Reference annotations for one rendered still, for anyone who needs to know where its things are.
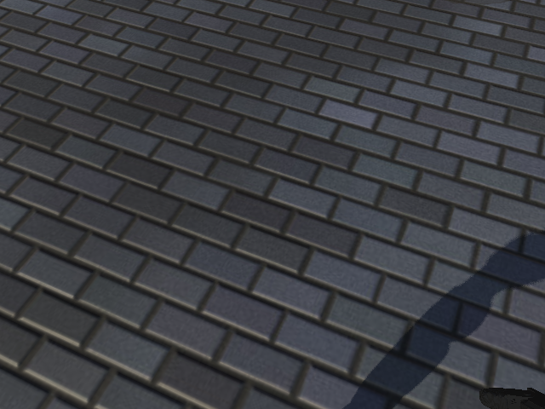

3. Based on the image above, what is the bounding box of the robot right hand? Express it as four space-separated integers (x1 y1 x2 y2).
479 388 545 409

